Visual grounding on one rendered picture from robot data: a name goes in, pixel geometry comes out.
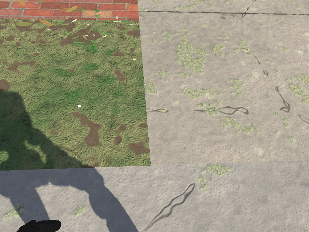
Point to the robot left hand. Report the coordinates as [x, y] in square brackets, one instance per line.
[51, 225]

